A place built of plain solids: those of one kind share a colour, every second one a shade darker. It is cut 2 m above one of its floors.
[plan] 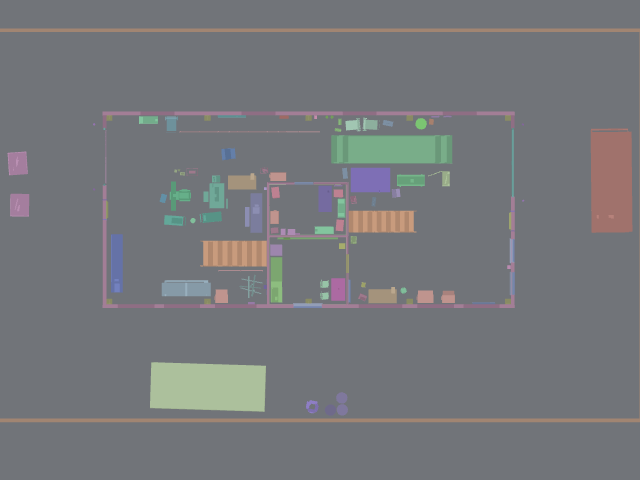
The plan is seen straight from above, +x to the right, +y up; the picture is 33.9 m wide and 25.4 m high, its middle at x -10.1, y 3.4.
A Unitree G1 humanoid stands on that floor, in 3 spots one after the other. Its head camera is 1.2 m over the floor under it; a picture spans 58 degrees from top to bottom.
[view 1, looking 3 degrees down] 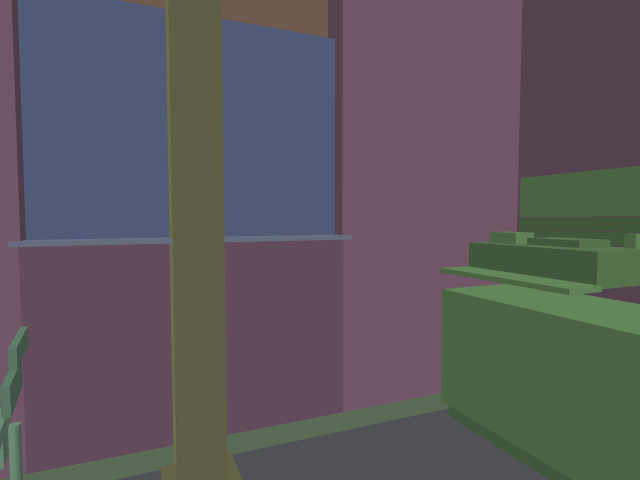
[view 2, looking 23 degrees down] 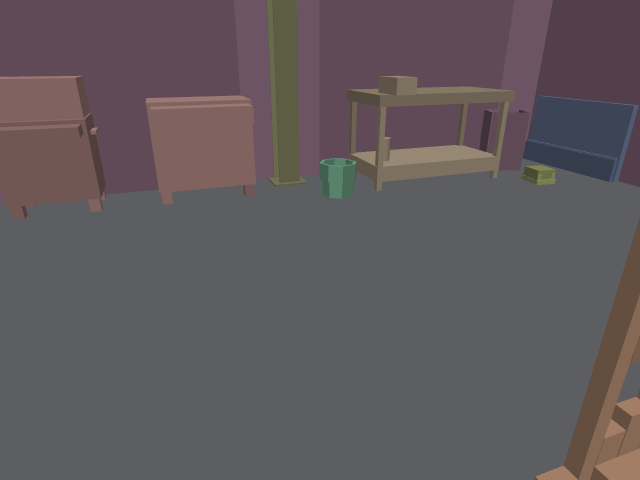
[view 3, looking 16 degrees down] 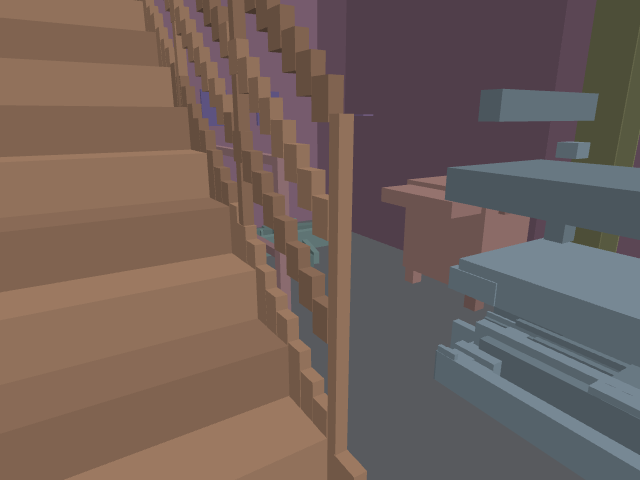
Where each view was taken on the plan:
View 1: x -10.45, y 2.15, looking -113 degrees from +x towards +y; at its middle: window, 2.28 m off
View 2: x -4.17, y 4.38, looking -110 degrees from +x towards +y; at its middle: ground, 3.07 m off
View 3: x -17.25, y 2.68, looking -32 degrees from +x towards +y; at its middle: dunnage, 4.10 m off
